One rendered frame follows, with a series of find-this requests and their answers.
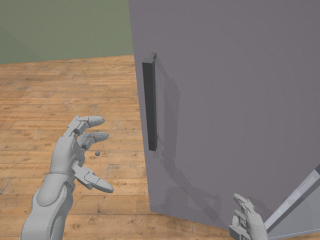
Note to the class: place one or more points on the right robot hand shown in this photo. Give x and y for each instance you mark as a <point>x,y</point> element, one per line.
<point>252,226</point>

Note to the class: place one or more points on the left robot forearm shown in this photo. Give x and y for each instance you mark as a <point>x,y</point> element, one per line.
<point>49,208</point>

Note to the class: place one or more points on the left robot hand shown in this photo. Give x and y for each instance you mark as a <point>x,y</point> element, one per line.
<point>68,149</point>

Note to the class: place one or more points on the fridge door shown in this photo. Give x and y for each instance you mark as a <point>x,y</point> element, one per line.
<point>237,86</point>

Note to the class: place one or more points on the handle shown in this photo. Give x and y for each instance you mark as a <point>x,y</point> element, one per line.
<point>149,80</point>

